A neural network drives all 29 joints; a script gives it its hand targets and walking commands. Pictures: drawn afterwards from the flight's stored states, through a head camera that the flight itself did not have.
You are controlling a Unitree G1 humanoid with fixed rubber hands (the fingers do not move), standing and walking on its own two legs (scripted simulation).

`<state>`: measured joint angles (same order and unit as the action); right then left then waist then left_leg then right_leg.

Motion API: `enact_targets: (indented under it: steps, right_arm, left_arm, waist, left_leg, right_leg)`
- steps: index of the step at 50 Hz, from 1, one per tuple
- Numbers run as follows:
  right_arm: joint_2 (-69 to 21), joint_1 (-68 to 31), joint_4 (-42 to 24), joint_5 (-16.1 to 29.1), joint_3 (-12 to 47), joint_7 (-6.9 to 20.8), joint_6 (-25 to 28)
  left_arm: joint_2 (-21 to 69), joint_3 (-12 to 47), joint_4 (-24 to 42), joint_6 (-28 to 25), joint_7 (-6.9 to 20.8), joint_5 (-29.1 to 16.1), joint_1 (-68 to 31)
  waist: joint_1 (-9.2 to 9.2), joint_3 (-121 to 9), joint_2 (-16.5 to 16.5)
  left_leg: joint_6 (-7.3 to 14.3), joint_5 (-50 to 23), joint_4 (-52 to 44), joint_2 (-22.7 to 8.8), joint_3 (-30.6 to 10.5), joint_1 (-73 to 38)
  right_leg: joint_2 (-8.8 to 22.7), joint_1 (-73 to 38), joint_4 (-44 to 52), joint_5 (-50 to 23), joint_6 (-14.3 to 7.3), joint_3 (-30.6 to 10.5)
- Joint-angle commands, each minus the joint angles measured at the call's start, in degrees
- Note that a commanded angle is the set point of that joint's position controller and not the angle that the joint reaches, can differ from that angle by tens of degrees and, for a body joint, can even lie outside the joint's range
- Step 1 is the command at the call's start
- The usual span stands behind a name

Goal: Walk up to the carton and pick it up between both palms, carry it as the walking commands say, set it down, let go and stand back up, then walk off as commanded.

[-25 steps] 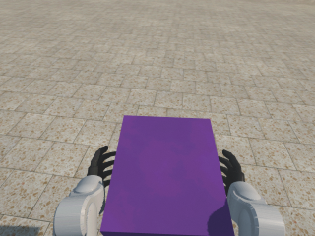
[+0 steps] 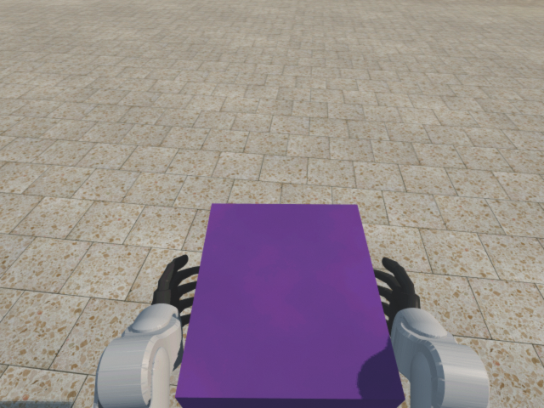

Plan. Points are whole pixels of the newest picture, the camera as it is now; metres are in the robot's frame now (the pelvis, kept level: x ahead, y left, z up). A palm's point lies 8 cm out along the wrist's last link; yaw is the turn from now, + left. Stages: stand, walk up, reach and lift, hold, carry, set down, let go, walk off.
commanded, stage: carry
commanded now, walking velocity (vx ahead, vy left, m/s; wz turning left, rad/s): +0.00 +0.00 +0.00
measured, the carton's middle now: (283, 328) +0.26 +0.00 +0.03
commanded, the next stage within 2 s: none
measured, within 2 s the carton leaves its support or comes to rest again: neither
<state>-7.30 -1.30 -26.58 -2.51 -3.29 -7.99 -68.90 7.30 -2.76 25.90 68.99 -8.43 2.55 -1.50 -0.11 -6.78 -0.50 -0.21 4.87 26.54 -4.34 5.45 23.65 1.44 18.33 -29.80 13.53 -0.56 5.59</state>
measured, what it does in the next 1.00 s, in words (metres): shifts its weight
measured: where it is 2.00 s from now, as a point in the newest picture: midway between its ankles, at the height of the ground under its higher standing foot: outside the picture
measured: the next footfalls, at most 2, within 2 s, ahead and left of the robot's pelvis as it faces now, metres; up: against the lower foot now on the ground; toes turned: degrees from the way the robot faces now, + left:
none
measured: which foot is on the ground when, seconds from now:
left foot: down 0.00-1.00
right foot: down 0.00-1.00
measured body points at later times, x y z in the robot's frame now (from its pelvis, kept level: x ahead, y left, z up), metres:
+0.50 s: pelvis +0.03 +0.00 +0.00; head +0.01 +0.00 +0.45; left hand +0.28 +0.15 +0.09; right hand +0.28 -0.16 +0.09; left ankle +0.10 +0.13 -0.73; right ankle +0.02 -0.12 -0.73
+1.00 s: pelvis +0.05 -0.01 +0.00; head +0.03 -0.01 +0.45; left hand +0.31 +0.14 +0.08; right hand +0.31 -0.16 +0.08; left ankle +0.10 +0.13 -0.73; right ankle +0.02 -0.12 -0.73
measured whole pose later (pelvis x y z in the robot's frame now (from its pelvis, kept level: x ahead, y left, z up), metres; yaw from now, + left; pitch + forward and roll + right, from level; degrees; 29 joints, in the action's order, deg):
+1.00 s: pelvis +0.05 -0.01 +0.00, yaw +0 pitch +3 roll +0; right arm -7.3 -2.8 -22.1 -2.8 -3.6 -7.9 -65.1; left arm 7.3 -3.8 21.7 65.3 -7.9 2.9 -2.9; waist -0.6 -6.2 0.0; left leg -1.1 10.2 28.4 -4.1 6.1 20.5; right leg 1.8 14.9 -30.8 18.4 -0.6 4.9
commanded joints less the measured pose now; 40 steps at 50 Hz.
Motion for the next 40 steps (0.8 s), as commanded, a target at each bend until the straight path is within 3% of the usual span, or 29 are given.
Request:
enact_targets:
  steps: [1, 22, 40]
  right_arm:
    - [-45.46, -23.18, -5.08, 14.9, 34.26, 6.87, 1.1]
    - [-45.84, -23.09, -5.03, 14.82, 34.88, 6.49, 1.89]
    - [-45.05, -23.18, -3.2, 14.0, 33.81, 6.36, 3.26]
  left_arm:
    - [46.2, 35.56, 6.02, -1.33, 6.83, -15.8, -24.39]
    - [46.22, 34.97, 6.13, -2.12, 6.83, -15.02, -23.54]
    - [45.26, 33.34, 4.11, -3.4, 6.95, -14.07, -23.48]
  waist:
    - [-0.38, -7.39, -0.82]
    - [-0.45, -9.65, 0.24]
    - [-0.56, -9.88, 0.64]
  left_leg:
    - [0.0, 11.43, -5.81, -4.26, -6.34, -7.75]
    - [0.62, 0.77, -2.83, -4.04, -4.75, -10.52]
    - [0.68, -3.29, -0.88, -4.15, -3.7, -11.45]
  right_leg:
    - [5.3, 3.3, 8.9, 11.58, -1.92, -6.55]
    - [6.21, -0.57, 6.81, 0.65, -1.8, -6.12]
    - [6.53, -2.76, 4.85, -6.2, -1.46, -5.16]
